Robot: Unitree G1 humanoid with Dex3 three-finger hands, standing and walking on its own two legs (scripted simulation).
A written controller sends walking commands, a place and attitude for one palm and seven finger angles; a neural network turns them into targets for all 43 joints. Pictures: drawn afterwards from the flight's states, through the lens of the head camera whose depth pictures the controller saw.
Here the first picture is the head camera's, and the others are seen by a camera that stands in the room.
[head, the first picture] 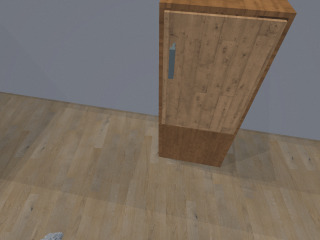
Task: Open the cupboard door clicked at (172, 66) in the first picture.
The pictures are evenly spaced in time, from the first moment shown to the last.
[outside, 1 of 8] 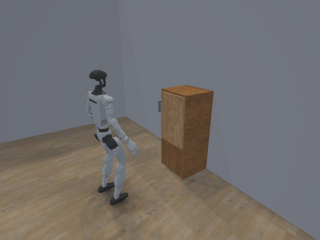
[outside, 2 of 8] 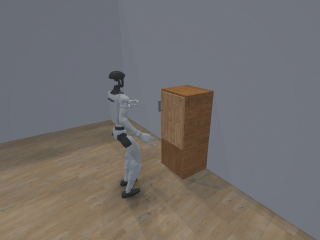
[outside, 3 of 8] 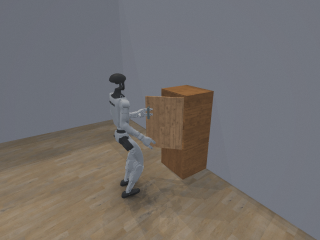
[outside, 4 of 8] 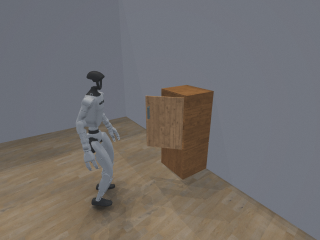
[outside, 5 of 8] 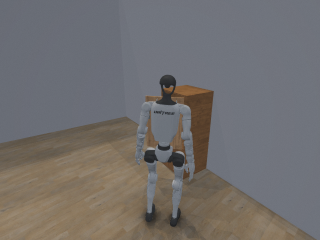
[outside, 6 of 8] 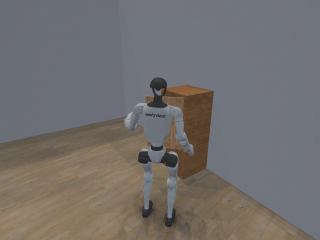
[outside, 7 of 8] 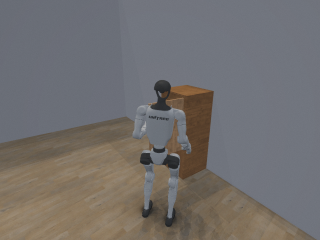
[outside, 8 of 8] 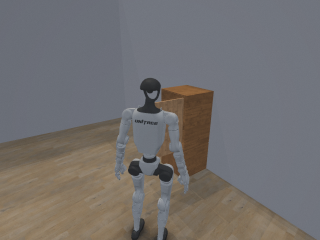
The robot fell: no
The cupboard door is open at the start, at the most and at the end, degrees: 1 89 87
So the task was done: yes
